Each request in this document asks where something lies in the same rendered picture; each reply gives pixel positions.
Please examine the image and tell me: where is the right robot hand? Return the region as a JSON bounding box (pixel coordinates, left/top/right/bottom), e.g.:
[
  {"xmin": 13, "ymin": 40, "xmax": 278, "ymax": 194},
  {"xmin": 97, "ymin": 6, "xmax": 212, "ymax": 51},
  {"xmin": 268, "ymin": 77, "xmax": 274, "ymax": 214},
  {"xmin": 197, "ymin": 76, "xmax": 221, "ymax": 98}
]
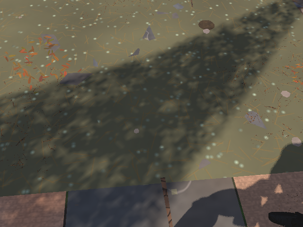
[{"xmin": 268, "ymin": 212, "xmax": 303, "ymax": 227}]

